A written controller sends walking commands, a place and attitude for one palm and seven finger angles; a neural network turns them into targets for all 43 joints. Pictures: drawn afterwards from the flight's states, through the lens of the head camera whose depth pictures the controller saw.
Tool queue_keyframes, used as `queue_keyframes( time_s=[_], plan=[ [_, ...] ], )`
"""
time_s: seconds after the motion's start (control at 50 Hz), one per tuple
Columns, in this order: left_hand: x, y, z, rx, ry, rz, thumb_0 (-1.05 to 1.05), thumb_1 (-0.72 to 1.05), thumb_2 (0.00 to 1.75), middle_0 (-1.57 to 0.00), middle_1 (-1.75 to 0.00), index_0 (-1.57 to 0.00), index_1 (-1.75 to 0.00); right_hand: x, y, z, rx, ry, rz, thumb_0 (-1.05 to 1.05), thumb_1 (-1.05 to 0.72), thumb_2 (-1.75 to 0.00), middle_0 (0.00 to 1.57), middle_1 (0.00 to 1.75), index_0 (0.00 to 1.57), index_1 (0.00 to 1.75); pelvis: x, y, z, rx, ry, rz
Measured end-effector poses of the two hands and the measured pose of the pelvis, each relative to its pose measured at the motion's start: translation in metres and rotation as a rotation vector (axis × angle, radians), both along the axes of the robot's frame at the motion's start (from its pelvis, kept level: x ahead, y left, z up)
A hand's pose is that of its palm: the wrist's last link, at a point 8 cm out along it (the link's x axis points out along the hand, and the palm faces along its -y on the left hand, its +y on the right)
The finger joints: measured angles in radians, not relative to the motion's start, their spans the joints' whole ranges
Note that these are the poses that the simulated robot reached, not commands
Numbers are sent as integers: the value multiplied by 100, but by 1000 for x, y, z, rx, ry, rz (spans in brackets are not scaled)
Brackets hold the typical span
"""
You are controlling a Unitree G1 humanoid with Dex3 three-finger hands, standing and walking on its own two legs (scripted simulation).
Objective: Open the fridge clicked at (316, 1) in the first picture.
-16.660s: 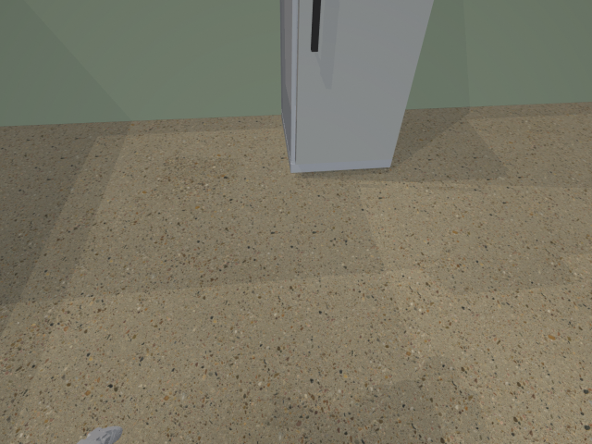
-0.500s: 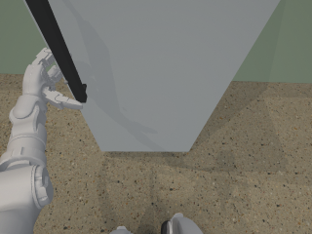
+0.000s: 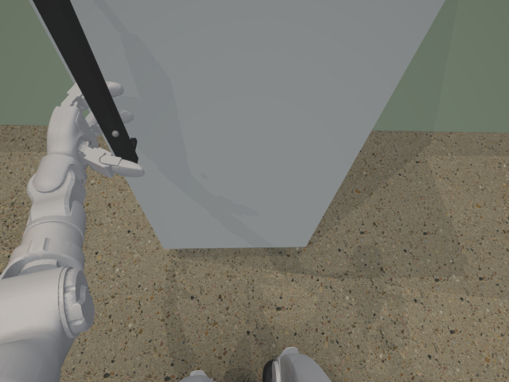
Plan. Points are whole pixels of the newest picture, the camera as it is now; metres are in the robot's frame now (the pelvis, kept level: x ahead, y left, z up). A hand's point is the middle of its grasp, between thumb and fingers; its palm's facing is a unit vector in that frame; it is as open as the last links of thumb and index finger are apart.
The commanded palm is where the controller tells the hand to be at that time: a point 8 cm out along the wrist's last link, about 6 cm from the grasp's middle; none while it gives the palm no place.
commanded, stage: slide the fingers in behind the handle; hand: left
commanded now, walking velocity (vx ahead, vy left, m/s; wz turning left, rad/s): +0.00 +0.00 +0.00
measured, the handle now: (100, 82) +0.53 +0.21 +0.14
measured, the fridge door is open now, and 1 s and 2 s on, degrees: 0 0 0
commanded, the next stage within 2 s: grip the handle and tug to test in 0.28 s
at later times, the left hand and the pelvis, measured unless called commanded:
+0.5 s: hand (119, 130) +0.48 +0.19 +0.09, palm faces -0.02 -1.00 -0.02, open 13.7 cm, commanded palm +0.45 +0.23 +0.09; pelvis +0.00 +0.00 +0.00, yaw +0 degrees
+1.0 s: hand (111, 133) +0.48 +0.20 +0.09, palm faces -0.03 -1.00 -0.01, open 6.5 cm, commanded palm +0.45 +0.24 +0.09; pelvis +0.00 +0.00 +0.00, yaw +0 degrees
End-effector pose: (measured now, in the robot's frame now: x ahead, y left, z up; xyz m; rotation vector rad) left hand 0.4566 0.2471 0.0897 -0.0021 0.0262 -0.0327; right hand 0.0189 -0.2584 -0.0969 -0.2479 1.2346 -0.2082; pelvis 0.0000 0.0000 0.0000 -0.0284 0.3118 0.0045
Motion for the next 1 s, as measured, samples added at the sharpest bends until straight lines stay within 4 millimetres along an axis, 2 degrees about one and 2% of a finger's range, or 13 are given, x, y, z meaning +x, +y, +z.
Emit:
queue_keyframes(
  time_s=[0.42, 0.52, 0.76, 1.0],
  plan=[
    [6, -4, -3, 9, 7, 7, -1, -49, 30, -30, -120, -30, -121, 11, -2, -2, -1, -14, 17, 0, -91, -90, 21, 30, 20, 30, 1, -2, -1, 3, 7, 4],
    [5, -5, 2, 29, -18, 5, -1, -43, 32, -31, -121, -31, -121, 10, -3, -2, 3, -15, 9, 0, -91, -90, 20, 30, 20, 30, 3, -2, 0, 2, 9, 1],
    [-5, 3, 1, 23, -1, 18, -1, 0, 51, -35, -127, -36, -128, 12, -5, 1, 3, -25, 15, 0, -91, -90, 20, 30, 20, 30, 2, -5, 1, 4, -8, 1],
    [2, 6, 0, 10, -3, -1, 1, 55, 75, -40, -133, -41, -135, 10, -6, 1, -20, -23, 16, 0, -91, -90, 20, 30, 20, 30, -2, -2, -1, 0, 4, 3]
  ],
)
